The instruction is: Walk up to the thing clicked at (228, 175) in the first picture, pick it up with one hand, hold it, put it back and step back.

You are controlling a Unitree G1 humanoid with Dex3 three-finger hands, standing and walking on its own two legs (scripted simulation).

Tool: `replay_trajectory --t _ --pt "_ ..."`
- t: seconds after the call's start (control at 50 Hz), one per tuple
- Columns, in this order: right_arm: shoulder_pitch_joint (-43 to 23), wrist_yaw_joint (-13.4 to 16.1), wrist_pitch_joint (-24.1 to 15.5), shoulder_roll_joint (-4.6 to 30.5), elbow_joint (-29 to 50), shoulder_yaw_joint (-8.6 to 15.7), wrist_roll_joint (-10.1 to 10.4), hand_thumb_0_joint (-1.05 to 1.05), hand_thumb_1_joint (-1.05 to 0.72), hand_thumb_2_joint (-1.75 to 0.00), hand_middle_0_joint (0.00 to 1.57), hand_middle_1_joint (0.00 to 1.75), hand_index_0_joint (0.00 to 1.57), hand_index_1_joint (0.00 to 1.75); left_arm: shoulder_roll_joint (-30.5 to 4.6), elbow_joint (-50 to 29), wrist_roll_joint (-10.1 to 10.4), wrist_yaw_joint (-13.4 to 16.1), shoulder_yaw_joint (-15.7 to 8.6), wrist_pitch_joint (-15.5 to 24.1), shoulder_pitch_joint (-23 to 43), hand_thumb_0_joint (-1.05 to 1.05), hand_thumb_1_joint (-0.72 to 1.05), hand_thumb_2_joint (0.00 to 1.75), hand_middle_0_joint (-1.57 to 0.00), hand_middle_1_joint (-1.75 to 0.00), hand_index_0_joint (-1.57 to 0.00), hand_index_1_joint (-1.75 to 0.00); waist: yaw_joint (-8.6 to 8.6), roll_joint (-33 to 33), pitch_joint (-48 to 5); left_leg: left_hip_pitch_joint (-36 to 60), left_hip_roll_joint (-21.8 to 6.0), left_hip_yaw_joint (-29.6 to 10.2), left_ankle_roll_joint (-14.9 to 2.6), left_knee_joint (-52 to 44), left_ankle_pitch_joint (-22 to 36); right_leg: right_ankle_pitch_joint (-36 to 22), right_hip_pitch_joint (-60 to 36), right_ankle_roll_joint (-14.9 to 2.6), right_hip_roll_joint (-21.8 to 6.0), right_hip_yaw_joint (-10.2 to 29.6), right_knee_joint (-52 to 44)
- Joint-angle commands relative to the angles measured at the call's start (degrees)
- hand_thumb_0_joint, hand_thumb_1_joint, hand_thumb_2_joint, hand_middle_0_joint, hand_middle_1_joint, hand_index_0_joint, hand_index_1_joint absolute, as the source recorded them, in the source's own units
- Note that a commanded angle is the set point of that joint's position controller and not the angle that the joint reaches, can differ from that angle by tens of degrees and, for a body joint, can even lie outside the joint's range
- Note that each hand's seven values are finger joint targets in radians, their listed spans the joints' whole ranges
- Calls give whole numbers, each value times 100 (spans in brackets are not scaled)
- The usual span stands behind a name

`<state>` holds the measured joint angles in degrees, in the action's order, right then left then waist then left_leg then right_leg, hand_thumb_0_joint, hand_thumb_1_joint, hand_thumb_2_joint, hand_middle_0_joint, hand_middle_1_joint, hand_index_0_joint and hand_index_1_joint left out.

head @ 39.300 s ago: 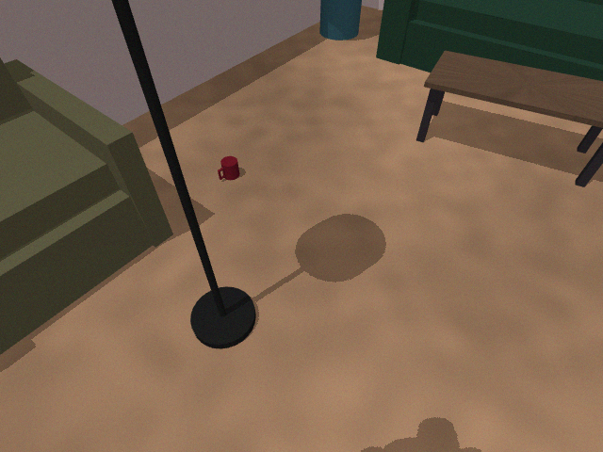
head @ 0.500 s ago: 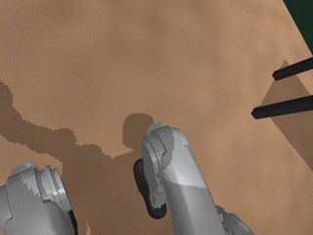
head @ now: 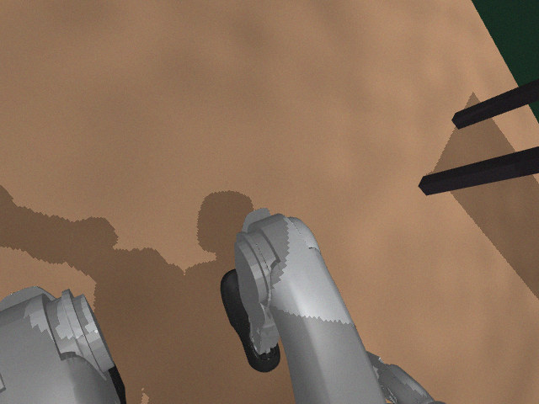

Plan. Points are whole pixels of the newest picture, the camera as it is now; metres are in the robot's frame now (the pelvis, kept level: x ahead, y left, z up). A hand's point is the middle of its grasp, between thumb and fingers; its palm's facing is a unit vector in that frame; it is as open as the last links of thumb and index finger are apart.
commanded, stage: open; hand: left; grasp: from above
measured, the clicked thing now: out of the picture +0.46 +0.34 -0.26
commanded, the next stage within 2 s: withdraw in 0.54 s
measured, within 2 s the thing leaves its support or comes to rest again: rests again in 0.96 s
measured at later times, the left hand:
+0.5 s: hand out of the picture +0.46 +0.33 -0.22, palm faces -0.46 -0.16 -0.87, open 13.8 cm
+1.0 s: hand out of the picture +0.48 +0.35 -0.15, palm faces -0.29 -0.08 -0.95, open 14.1 cm
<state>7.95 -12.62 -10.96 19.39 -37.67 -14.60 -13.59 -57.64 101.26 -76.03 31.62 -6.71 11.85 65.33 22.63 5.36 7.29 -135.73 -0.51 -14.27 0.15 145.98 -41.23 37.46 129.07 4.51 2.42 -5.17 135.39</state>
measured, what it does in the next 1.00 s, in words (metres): stands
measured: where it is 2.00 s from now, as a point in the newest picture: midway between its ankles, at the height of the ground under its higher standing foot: (190, 377)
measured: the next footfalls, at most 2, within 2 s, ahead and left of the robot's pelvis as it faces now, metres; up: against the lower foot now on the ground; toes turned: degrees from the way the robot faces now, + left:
none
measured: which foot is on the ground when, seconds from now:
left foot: down 0.00-1.00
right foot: down 0.00-1.00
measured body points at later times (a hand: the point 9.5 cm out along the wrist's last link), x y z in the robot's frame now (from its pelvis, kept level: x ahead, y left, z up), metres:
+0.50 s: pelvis +0.00 +0.00 +0.00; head +0.27 +0.13 +0.34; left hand +0.48 +0.33 -0.17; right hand +0.06 -0.26 -0.05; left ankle +0.06 +0.13 -0.27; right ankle +0.12 -0.14 -0.27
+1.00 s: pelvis +0.01 +0.00 +0.01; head +0.25 +0.11 +0.38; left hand +0.49 +0.36 -0.09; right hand +0.06 -0.26 -0.06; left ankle +0.06 +0.13 -0.27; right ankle +0.12 -0.14 -0.27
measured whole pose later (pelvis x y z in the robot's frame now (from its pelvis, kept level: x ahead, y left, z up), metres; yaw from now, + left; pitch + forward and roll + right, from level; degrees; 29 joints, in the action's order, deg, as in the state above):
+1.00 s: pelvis +0.01 +0.00 +0.01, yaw +2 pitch +34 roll -13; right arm 11.3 -13.0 -5.7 17.9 -38.0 -8.8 -9.9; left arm -50.0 77.7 -72.1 24.6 -8.7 7.5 55.9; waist 17.7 0.4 -0.6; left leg -135.7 0.0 -12.5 0.7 142.6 -41.8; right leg 38.9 129.7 3.0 0.8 -4.2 133.8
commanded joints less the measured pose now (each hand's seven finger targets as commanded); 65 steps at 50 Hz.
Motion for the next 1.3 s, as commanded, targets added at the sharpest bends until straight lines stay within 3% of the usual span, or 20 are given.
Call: replay_trajectory --t 0.0,0.02,0.18,0.26,0.28,0.3,0.44,0.5,0.52,0.64,0.74,0.8,0.82,0.88,0.92,0.96,1.04,1.14,1.22,1.28 --pt "1133 63 10 1863 -27 532 27 0 -89 -90 20 30 20 30 -1258 -973 123 222 -20 -20 1599 0 -43 94 -12 -104 -14 -102 215 -2864 -3816 2986 -112 643 -53 -1624 1303 -1435 -1964 -542 185 -938 -1065" --pt "1151 50 11 1775 -116 521 37 0 -90 -90 20 30 20 30 -1007 -872 133 188 167 -40 1572 0 -45 94 -11 -105 -13 -102 232 -2983 -3668 3023 -108 640 -33 -1628 1280 -1432 -1803 -570 175 -928 -989" --pt "1135 59 103 1760 -88 537 67 0 -89 -90 20 30 20 30 -1124 -1175 258 136 67 -131 1418 0 -50 97 -7 -107 -8 -105 82 -3106 -4013 3196 -118 654 -13 -1632 1680 -1712 -2006 -575 196 -927 -1010" --pt "1132 44 128 1806 2 547 70 0 -89 -90 20 30 20 30 -1010 -985 236 37 85 -161 1328 0 -50 97 -6 -106 -8 -104 212 -2951 -3727 3037 -99 659 -26 -1614 1517 -1573 -1899 -585 173 -932 -1038" --pt "1214 63 149 1879 -46 589 75 0 -89 -90 20 30 20 30 -1172 -1033 249 34 -88 -163 1284 0 -51 98 -6 -106 -8 -104 191 -2929 -3708 3030 -100 640 -10 -1633 1581 -1604 -1905 -589 152 -937 -1034" --pt "1117 58 150 1779 23 563 102 0 -89 -90 20 30 20 30 -992 -1249 258 -5 98 -136 1407 0 -51 98 -6 -105 -7 -104 119 -3058 -3826 3096 -89 663 -5 -1680 1547 -1555 -1910 -607 165 -906 -1029" --pt "1207 91 199 1833 1 591 91 0 -89 -90 20 30 20 30 -1075 -1026 236 -85 17 -55 1319 0 -50 99 -6 -107 -8 -105 255 -2761 -3556 2824 -90 676 -57 -1619 1221 -1326 -1893 -574 175 -906 -1124" --pt "1172 120 219 1809 1 580 85 0 -89 -90 20 30 20 30 -1150 -1222 199 -58 -32 -15 1396 0 -48 101 -7 -109 -9 -108 127 -2995 -3837 3184 -94 612 8 -1723 1416 -1446 -1907 -595 142 -939 -1073" --pt "1094 111 217 1756 49 563 101 0 -89 -90 20 30 20 30 -990 -1281 218 -60 116 22 1445 0 -48 100 -7 -109 -9 -107 145 -3020 -3830 3194 -108 593 12 -1756 1350 -1386 -1836 -602 163 -952 -1036" --pt "1161 111 243 1770 -5 544 67 0 -91 -90 20 30 20 30 -1045 -983 110 -18 9 28 1426 0 -52 98 -7 -104 -8 -103 263 -2890 -3592 3041 -102 606 1 -1618 1489 -1523 -1763 -584 147 -947 -1010" --pt "1163 120 233 1795 44 602 71 0 -91 -90 20 30 20 30 -1378 -1642 80 79 -184 -16 1580 0 -54 99 -7 -104 -7 -103 12 -3454 -4155 3512 -94 673 47 -1741 1655 -1598 -1865 -620 134 -915 -987" --pt "1159 98 234 1751 -3 722 124 0 -91 -90 20 30 20 30 -1242 -2116 152 17 -149 -89 1569 0 -55 99 -7 -103 -7 -102 -70 -3643 -4417 3565 -73 750 58 -1724 1678 -1652 -1835 -639 104 -875 -980" --pt "1160 87 258 1708 33 772 153 0 -91 -90 20 30 20 30 -1392 -2500 184 -8 -245 -133 1483 0 -54 100 -7 -103 -7 -102 -245 -3886 -4722 3683 -73 799 55 -1802 1778 -1717 -1970 -644 119 -824 -1005" --pt "1198 60 371 1679 104 1046 299 0 -91 -90 20 30 20 30 -1333 -3143 343 -192 -470 -358 983 0 -55 100 -7 -101 -7 -101 -609 -4159 -5255 4062 -39 869 112 -2010 2094 -1839 -1910 -703 48 -743 -989" --pt "1206 13 489 1584 100 1170 406 0 -91 -90 20 30 20 30 -1094 -3641 513 -402 -401 -514 974 0 -55 100 -7 -100 -7 -101 -741 -4070 -5526 4052 -22 934 75 -2123 2060 -1811 -1888 -718 46 -652 -1078" --pt "1297 9 625 1524 83 1332 540 0 -91 -90 20 30 20 30 -822 -3925 656 -707 -283 -663 1122 0 -54 100 -7 -100 -7 -100 -689 -3802 -5566 3953 -1 973 25 -2298 1893 -1711 -1904 -716 33 -565 -1286" --pt "1470 121 942 1377 3 1452 693 0 -91 -91 20 30 20 30 -45 -3490 920 -1515 273 -848 990 0 -55 101 -8 -100 -7 -101 -449 -2742 -4721 3330 47 982 -110 -2581 1348 -1326 -2012 -674 38 -447 -1778" --pt "1510 425 1204 1386 97 1509 842 0 -91 -91 20 30 20 30 630 -3211 1304 -2565 802 -762 601 0 -54 102 -8 -101 -7 -103 -435 -1508 -3935 2862 121 992 -211 -2771 972 -882 -2289 -696 -35 -348 -2313" --pt "1431 680 1286 1296 202 1441 852 0 -90 -90 20 30 20 30 420 -3417 1412 -2932 776 -373 919 0 -52 101 -9 -102 -9 -102 -453 -977 -3851 2591 159 1094 -249 -2683 855 -671 -2547 -696 -69 -222 -2501" --pt "1317 812 1316 1210 229 1296 804 0 -90 -90 20 30 20 30 3 -3406 1227 -2819 607 46 1172 0 -51 100 -11 -100 -10 -101 -549 -1110 -3923 2545 177 1161 -256 -2567 740 -513 -2511 -696 -95 -153 -2479"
